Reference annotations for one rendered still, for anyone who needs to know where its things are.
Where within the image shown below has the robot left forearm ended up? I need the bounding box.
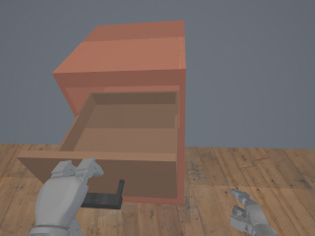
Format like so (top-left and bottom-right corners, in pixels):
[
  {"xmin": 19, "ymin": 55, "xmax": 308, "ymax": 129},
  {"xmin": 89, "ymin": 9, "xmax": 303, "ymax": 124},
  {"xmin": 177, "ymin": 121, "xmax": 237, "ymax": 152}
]
[{"xmin": 29, "ymin": 224, "xmax": 70, "ymax": 236}]

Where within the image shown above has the right robot hand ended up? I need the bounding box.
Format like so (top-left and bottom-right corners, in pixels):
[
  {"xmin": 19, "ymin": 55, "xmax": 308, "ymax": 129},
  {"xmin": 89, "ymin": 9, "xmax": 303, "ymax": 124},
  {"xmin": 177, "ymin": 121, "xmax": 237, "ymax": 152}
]
[{"xmin": 229, "ymin": 188, "xmax": 269, "ymax": 236}]

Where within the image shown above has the cabinet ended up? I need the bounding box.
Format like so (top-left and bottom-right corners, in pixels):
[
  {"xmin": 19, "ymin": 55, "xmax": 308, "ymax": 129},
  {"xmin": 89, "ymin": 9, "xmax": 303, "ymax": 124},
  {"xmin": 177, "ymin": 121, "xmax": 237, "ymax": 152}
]
[{"xmin": 52, "ymin": 20, "xmax": 186, "ymax": 206}]

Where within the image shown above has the left robot hand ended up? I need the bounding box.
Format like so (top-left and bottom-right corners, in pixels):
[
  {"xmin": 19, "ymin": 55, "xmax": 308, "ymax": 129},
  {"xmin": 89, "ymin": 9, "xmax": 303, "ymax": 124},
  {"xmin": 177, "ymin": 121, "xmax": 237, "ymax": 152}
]
[{"xmin": 35, "ymin": 157, "xmax": 104, "ymax": 236}]

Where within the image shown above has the handle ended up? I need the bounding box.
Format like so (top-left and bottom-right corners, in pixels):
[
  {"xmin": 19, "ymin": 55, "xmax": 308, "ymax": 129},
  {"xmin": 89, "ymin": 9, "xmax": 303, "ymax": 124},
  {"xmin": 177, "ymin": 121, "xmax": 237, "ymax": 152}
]
[{"xmin": 81, "ymin": 179, "xmax": 125, "ymax": 209}]

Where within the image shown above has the robot right forearm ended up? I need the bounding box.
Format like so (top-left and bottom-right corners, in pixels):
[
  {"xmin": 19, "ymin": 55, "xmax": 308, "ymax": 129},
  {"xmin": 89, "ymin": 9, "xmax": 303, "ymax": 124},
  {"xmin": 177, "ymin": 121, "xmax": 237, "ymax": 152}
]
[{"xmin": 251, "ymin": 223, "xmax": 279, "ymax": 236}]

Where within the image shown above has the drawer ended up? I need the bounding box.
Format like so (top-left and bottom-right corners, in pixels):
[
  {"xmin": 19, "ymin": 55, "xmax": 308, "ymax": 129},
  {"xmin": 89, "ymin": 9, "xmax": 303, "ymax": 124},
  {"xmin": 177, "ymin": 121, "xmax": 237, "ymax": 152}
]
[{"xmin": 16, "ymin": 90, "xmax": 179, "ymax": 199}]

